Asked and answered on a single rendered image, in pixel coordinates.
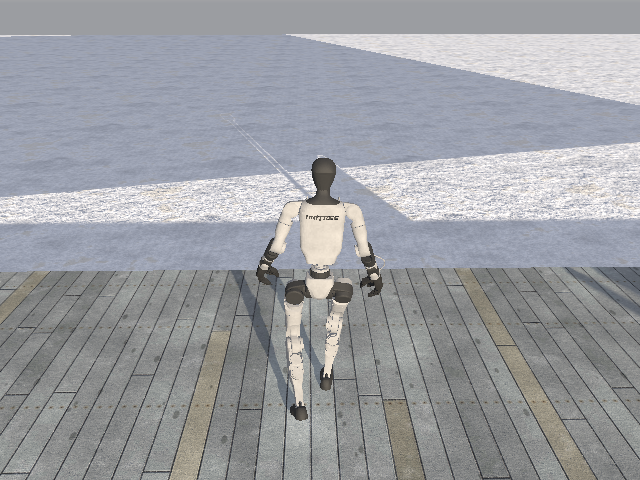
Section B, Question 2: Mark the right robot thigh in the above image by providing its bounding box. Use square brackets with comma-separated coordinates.
[326, 278, 353, 333]

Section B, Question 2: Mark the robot left shin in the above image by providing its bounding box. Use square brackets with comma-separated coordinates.
[285, 338, 304, 408]

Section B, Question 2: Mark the right robot hand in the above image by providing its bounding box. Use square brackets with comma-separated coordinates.
[360, 274, 383, 297]

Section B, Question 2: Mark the left robot hand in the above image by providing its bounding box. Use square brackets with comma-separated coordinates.
[256, 265, 279, 285]

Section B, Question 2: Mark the left robot forearm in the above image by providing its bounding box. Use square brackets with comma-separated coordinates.
[259, 238, 279, 270]

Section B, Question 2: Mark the right robot forearm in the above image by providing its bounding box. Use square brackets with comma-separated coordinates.
[361, 242, 380, 280]

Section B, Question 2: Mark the robot right upper arm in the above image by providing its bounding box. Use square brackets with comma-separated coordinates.
[343, 202, 371, 257]

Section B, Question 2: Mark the robot left upper arm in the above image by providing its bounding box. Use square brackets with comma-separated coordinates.
[269, 200, 302, 254]

